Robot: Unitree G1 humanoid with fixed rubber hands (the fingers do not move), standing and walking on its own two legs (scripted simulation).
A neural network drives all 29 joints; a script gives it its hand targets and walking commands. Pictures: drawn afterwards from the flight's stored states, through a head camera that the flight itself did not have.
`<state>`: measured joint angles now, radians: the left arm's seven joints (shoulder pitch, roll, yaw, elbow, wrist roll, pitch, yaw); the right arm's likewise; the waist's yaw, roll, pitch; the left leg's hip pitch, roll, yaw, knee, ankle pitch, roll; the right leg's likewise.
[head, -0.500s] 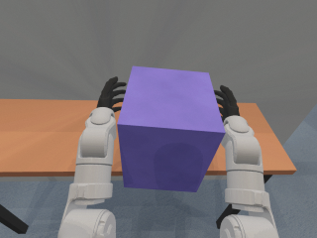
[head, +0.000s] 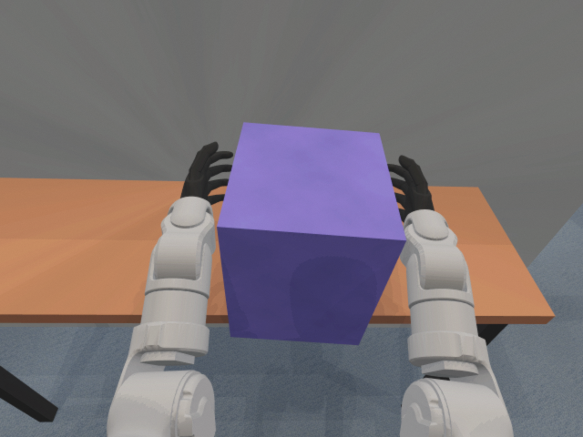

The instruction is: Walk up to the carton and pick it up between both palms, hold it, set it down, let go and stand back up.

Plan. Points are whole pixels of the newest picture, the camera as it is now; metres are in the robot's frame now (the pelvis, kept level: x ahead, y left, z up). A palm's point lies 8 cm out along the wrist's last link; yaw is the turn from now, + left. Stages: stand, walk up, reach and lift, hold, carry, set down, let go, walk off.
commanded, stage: set down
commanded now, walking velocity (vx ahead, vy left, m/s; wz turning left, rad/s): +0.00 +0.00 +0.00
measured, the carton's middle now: (303, 237) +0.39 +0.00 +0.08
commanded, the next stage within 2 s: none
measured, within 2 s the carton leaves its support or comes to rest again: rests again in 0.84 s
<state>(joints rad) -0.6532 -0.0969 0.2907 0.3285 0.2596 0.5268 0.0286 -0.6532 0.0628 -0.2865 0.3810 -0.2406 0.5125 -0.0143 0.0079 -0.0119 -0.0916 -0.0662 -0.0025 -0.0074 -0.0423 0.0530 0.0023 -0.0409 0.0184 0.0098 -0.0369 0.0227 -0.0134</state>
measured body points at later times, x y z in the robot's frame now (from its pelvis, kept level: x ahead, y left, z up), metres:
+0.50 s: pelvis +0.01 +0.00 +0.00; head +0.01 +0.01 +0.45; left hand +0.42 +0.16 +0.14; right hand +0.43 -0.14 +0.13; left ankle +0.01 +0.12 -0.76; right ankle +0.00 -0.11 -0.76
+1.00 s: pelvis +0.02 +0.00 +0.00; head +0.04 +0.01 +0.45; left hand +0.45 +0.15 +0.13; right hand +0.46 -0.14 +0.13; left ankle +0.01 +0.12 -0.76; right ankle +0.00 -0.11 -0.76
